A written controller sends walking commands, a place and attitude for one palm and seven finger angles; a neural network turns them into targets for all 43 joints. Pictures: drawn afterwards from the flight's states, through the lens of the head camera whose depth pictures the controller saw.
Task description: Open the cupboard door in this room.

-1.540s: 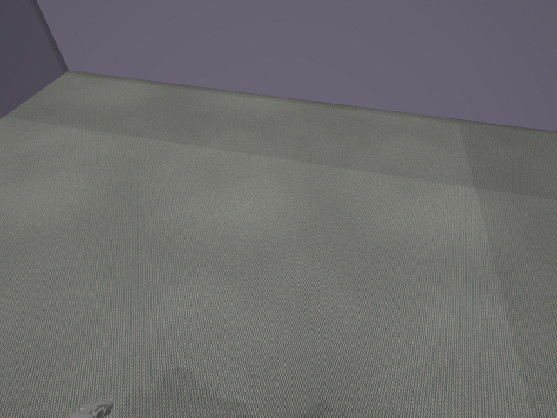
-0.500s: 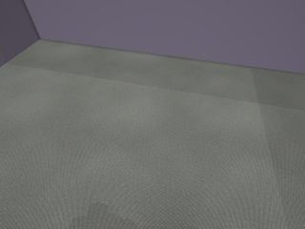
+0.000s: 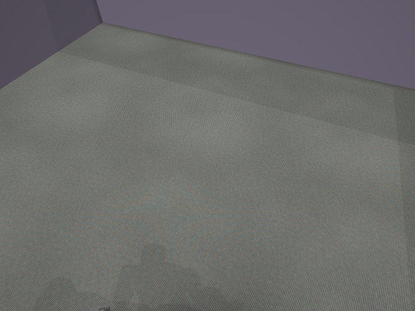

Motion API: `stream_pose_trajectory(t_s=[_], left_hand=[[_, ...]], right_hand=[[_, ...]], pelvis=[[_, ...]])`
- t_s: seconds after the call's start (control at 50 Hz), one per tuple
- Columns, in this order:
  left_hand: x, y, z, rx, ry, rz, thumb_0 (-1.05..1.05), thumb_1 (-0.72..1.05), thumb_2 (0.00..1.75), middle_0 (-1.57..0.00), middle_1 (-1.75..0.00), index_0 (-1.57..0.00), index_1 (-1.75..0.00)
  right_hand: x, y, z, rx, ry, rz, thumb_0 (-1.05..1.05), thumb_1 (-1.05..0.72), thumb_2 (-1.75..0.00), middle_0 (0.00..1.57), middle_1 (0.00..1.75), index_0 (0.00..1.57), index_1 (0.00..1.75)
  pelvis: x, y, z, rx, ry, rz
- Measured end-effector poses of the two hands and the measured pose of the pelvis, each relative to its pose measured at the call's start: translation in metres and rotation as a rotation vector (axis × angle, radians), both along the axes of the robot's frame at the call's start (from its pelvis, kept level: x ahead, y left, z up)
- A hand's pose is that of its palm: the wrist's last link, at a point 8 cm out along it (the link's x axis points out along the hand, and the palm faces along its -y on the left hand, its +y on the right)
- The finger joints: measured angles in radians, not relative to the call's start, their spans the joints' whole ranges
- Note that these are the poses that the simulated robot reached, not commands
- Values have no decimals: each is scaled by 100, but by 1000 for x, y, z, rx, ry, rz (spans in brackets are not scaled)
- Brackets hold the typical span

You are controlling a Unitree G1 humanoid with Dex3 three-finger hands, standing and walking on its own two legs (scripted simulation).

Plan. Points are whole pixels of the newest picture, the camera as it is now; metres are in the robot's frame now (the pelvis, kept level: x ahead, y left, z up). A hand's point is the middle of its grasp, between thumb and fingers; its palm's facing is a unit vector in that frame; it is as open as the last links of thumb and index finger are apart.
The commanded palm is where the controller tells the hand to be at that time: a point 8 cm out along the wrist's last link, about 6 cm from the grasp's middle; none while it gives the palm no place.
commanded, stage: turn or walk to find it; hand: left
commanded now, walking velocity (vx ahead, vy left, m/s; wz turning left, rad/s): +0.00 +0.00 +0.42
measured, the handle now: out of the picture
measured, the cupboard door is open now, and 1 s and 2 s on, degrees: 0 0 0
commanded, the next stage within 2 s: none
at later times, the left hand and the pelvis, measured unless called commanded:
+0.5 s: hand out of the picture -0.08 +0.22 -0.19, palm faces +0.28 -0.93 -0.24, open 7.4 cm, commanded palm none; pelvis -0.05 +0.01 -0.01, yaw +14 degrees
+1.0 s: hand out of the picture -0.10 +0.18 -0.15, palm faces +0.46 -0.85 -0.26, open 7.4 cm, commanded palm none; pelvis -0.07 -0.02 +0.00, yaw +27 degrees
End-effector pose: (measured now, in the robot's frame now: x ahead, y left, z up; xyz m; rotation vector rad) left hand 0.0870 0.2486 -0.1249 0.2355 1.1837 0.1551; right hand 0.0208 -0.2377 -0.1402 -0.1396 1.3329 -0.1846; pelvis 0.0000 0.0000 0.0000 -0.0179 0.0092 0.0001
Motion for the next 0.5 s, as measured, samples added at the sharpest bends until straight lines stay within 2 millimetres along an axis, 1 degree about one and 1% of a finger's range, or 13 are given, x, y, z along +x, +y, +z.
stream_pose_trajectory(t_s=[0.06,0.1,0.18,0.26,0.32,0.36,0.46,0.5], left_hand=[[-15,-7,2,25,-33,28,1,91,90,-20,-30,-20,-30],[-30,-11,5,38,-32,49,1,91,90,-20,-30,-20,-30],[-63,-16,11,40,-6,100,1,90,90,-20,-30,-20,-30],[-89,-18,9,26,18,148,1,90,90,-20,-30,-20,-30],[-109,-16,4,7,31,190,1,90,90,-21,-30,-20,-30],[-125,-12,-2,-7,45,221,1,90,90,-21,-30,-20,-30],[-168,7,-27,-41,104,308,1,90,90,-21,-30,-21,-30],[-182,14,-30,-40,140,329,1,90,90,-21,-30,-20,-30]], right_hand=[[-1,-17,-9,7,-7,15,1,-90,-90,20,30,20,30],[1,-28,-11,2,-10,31,1,-90,-90,20,30,20,30],[12,-43,-3,-12,-27,65,1,-91,-90,20,30,20,30],[23,-48,5,-31,-36,111,1,-91,-90,20,30,20,30],[34,-41,8,-45,-32,162,1,-91,-90,19,30,20,30],[45,-32,10,-52,-39,202,1,-91,-90,19,30,19,30],[74,4,11,-72,-116,306,1,-91,-90,19,30,20,30],[80,18,15,-64,-145,332,1,-91,-90,19,30,20,30]], pelvis=[[-9,-12,-6,18,2,26],[-15,-17,-6,16,-12,51],[-20,-21,1,34,-31,93],[-24,-22,4,49,-34,141],[-28,-17,3,51,-28,174],[-31,-12,1,48,-23,195],[-42,7,-12,30,-12,248],[-47,10,-11,33,-17,251]])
